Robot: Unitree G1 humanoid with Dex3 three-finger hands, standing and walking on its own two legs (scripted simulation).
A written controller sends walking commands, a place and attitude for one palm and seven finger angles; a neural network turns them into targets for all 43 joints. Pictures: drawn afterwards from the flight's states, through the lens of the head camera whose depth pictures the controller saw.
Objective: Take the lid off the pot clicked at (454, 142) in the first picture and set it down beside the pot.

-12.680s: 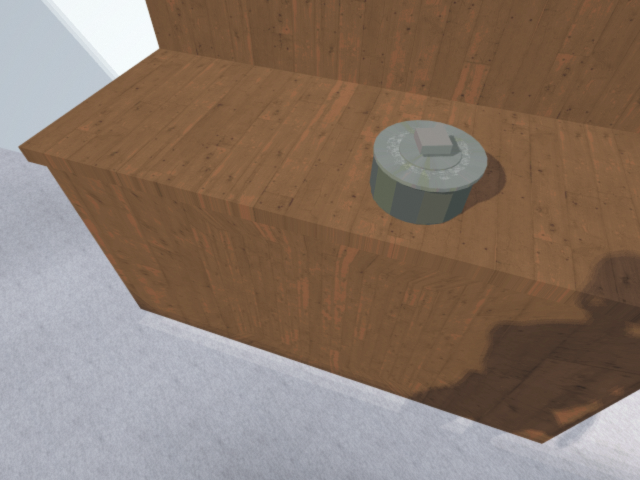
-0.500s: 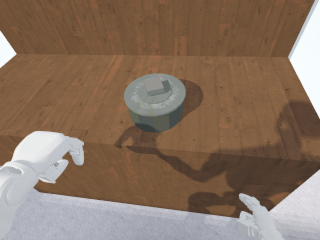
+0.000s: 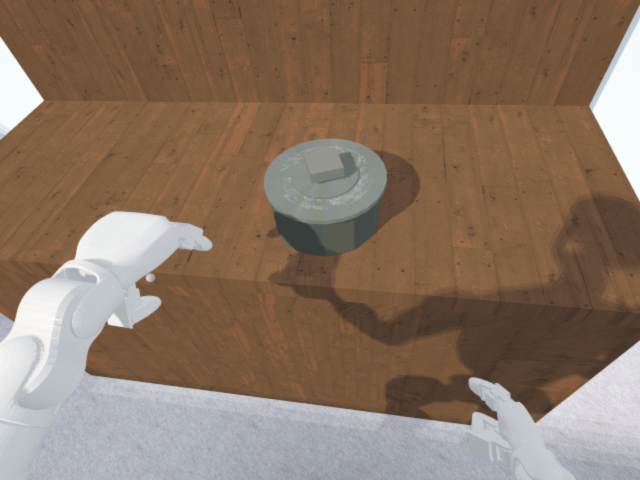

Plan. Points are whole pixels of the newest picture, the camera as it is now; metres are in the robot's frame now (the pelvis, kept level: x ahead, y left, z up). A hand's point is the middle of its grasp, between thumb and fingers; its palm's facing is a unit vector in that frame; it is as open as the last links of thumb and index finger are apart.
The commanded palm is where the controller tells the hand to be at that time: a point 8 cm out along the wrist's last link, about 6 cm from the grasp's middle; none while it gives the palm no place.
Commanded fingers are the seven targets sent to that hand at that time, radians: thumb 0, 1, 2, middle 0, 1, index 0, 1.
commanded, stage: reach forward and open the fingers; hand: left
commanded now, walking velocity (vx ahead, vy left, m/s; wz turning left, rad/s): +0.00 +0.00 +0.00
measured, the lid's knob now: (323, 164) +0.55 +0.07 +0.08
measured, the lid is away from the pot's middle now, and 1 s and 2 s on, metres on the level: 0.00 0.00 0.00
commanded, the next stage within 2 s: move the open hand above the knob in 0.02 s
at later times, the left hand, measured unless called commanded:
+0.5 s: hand (182, 223) +0.36 +0.22 +0.14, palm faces -0.22 -0.12 -0.97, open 10.3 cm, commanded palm +0.34 +0.21 +0.21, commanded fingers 0.00 -0.33 1.44 -0.81 -0.08 -0.81 -0.08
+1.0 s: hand (245, 176) +0.43 +0.15 +0.16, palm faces -0.15 -0.02 -0.99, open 10.3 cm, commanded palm +0.40 +0.15 +0.21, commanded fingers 0.00 -0.33 1.44 -0.81 -0.08 -0.81 -0.08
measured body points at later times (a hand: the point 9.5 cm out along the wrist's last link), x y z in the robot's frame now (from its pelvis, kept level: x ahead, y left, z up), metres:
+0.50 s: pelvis +0.01 +0.00 +0.00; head +0.03 -0.04 +0.45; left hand +0.37 +0.22 +0.19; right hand +0.21 -0.23 -0.11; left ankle +0.08 +0.06 -0.74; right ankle +0.00 -0.13 -0.74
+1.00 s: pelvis +0.02 -0.02 +0.00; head +0.05 -0.06 +0.45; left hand +0.43 +0.15 +0.21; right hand +0.21 -0.25 -0.11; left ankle +0.08 +0.06 -0.74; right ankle +0.00 -0.13 -0.74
